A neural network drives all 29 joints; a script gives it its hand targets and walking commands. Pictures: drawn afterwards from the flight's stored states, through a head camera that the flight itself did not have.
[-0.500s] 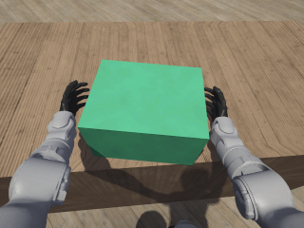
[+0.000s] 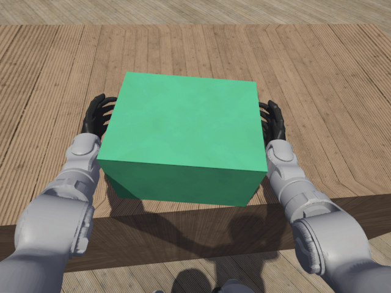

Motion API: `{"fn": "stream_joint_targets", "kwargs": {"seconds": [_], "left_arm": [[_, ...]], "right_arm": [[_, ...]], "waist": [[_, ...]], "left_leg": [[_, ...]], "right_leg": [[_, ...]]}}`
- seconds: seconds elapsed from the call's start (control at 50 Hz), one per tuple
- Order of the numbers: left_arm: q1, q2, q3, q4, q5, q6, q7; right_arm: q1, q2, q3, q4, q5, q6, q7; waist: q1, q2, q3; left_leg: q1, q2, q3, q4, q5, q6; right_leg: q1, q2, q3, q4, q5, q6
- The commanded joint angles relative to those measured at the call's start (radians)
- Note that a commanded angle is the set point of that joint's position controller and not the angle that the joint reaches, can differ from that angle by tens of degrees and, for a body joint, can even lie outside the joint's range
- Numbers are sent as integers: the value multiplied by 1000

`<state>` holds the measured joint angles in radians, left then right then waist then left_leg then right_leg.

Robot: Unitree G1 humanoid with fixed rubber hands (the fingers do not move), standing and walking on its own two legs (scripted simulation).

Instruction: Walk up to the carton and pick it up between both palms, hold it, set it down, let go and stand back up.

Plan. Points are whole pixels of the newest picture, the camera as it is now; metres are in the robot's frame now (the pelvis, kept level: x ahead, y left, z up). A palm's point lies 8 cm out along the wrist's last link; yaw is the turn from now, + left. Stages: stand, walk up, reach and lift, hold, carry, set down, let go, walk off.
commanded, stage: reach and lift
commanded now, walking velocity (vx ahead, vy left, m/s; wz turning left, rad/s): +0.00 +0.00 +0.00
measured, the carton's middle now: (186, 140) +0.43 +0.01 +0.04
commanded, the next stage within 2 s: none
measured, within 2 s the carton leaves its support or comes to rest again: leaves its support in 1.56 s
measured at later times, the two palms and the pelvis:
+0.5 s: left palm (95, 135) +0.44 +0.20 +0.06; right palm (273, 138) +0.41 -0.17 +0.06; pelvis +0.02 +0.01 +0.03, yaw +0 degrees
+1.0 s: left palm (96, 135) +0.44 +0.20 +0.05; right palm (272, 138) +0.42 -0.17 +0.06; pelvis +0.04 +0.01 +0.04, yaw +1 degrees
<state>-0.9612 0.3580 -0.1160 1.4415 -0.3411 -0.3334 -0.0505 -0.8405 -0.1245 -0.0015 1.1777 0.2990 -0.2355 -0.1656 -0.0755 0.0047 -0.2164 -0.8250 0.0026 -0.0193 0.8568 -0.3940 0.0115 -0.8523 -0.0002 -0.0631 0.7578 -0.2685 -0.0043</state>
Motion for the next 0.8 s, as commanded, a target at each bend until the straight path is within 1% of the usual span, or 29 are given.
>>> {"fn": "stream_joint_targets", "kwargs": {"seconds": [0.0, 0.08, 0.1, 0.12, 0.18, 0.22, 0.26, 0.28, 0.3, 0.34, 0.36, 0.38, 0.42, 0.44, 0.46, 0.52, 0.54, 0.6, 0.62, 0.66, 0.7, 0.72, 0.74, 0.78], "left_arm": [[-529, 43, 31, -182, 39, -63, 1], [-520, -28, 67, -187, 83, -78, -9], [-516, -43, 78, -178, 99, -83, -14], [-518, -66, 91, -178, 119, -89, -17], [-510, -153, 121, -171, 179, -110, -34], [-529, -264, 133, -166, 231, -127, -56], [-540, -426, 143, -136, 298, -146, -96], [-545, -515, 145, -124, 328, -161, -118], [-550, -580, 141, -114, 352, -180, -133], [-541, -650, 130, -75, 378, -208, -142], [-529, -654, 130, -65, 383, -219, -140], [-530, -651, 133, -64, 381, -228, -136], [-507, -654, 123, -63, 384, -237, -127], [-490, -657, 117, -66, 381, -238, -123], [-482, -660, 112, -70, 374, -241, -121], [-467, -658, 108, -89, 369, -251, -116], [-467, -663, 101, -100, 368, -255, -114], [-449, -685, 89, -106, 363, -266, -111], [-446, -685, 89, -109, 361, -269, -110], [-435, -689, 88, -118, 363, -270, -110], [-427, -692, 93, -129, 370, -268, -113], [-422, -694, 96, -126, 372, -262, -113], [-417, -697, 97, -134, 374, -260, -113], [-413, -702, 94, -152, 379, -256, -114]], "right_arm": [[-491, -19, 0, -199, -48, -54, 13], [-499, 62, -31, -212, -103, -63, 13], [-498, 85, -40, -211, -127, -66, 15], [-498, 111, -53, -200, -149, -68, 20], [-489, 216, -106, -193, -238, -88, 42], [-493, 343, -138, -184, -312, -104, 74], [-485, 527, -151, -173, -410, -120, 123], [-484, 630, -141, -177, -460, -130, 152], [-471, 699, -145, -162, -501, -136, 178], [-458, 756, -139, -142, -554, -148, 215], [-449, 755, -139, -128, -568, -150, 222], [-439, 750, -137, -117, -572, -150, 228], [-419, 749, -133, -88, -574, -158, 230], [-409, 747, -121, -86, -571, -162, 230], [-406, 743, -115, -89, -570, -165, 229], [-380, 751, -87, -91, -566, -176, 226], [-372, 761, -82, -91, -566, -179, 225], [-366, 778, -49, -119, -564, -192, 222], [-357, 782, -43, -120, -557, -195, 223], [-335, 793, -28, -122, -555, -193, 221], [-319, 797, -25, -125, -558, -188, 221], [-317, 791, -22, -126, -556, -187, 222], [-312, 790, -18, -125, -554, -186, 222], [-297, 799, -11, -131, -549, -185, 219]], "waist": [[22, 130, -678], [29, 96, -676], [29, 82, -661], [37, 86, -647], [42, 68, -609], [46, 72, -585], [49, 80, -541], [52, 79, -537], [49, 88, -527], [50, 109, -486], [50, 105, -464], [47, 108, -441], [46, 112, -414], [52, 112, -408], [49, 101, -403], [56, 95, -418], [51, 91, -423], [51, 78, -428], [52, 70, -429], [44, 58, -403], [47, 52, -388], [45, 61, -373], [50, 59, -365], [42, 52, -367]], "left_leg": [[335, -8, 35, -81, 585, -102], [343, -9, 37, -90, 608, -95], [330, -11, 38, -95, 598, -88], [329, -10, 39, -104, 585, -87], [315, -12, 51, -124, 582, -80], [314, -8, 56, -149, 561, -78], [318, -9, 60, -176, 539, -74], [317, -10, 64, -194, 523, -69], [321, -7, 64, -214, 508, -69], [320, 1, 60, -253, 493, -67], [315, 4, 60, -268, 483, -66], [317, 7, 58, -282, 474, -67], [349, 10, 58, -304, 502, -73], [358, 12, 60, -312, 522, -71], [371, 12, 58, -320, 543, -73], [387, 8, 61, -325, 602, -74], [381, 5, 63, -330, 609, -75], [368, 0, 59, -338, 636, -74], [357, 1, 58, -337, 641, -73], [338, -1, 52, -351, 625, -67], [340, -2, 55, -363, 614, -67], [343, -2, 50, -364, 617, -67], [354, -2, 51, -369, 627, -69], [358, 0, 49, -372, 630, -68]], "right_leg": [[437, 15, 8, -49, 308, -4], [481, 15, 14, -66, 344, 2], [499, 12, 15, -69, 350, 5], [507, 11, 17, -75, 338, 3], [547, 7, 19, -93, 348, 3], [567, 8, 18, -109, 335, 0], [597, 3, 17, -134, 331, -3], [631, 0, 15, -143, 346, 0], [654, -3, 14, -158, 358, -2], [676, -7, 9, -172, 356, -7], [692, -10, 10, -183, 351, -6], [693, -12, 11, -191, 338, -7], [701, -8, 13, -213, 345, -11], [709, -7, 17, -222, 353, -12], [718, -6, 16, -231, 365, -10], [756, -6, 19, -241, 438, -7], [781, -6, 20, -239, 462, -5], [827, -8, 25, -236, 528, 2], [841, -12, 28, -233, 555, 4], [873, -14, 34, -235, 572, 10], [872, -14, 30, -243, 562, 14], [872, -13, 30, -244, 564, 12], [871, -12, 32, -250, 565, 10], [882, -12, 29, -256, 573, 12]]}}
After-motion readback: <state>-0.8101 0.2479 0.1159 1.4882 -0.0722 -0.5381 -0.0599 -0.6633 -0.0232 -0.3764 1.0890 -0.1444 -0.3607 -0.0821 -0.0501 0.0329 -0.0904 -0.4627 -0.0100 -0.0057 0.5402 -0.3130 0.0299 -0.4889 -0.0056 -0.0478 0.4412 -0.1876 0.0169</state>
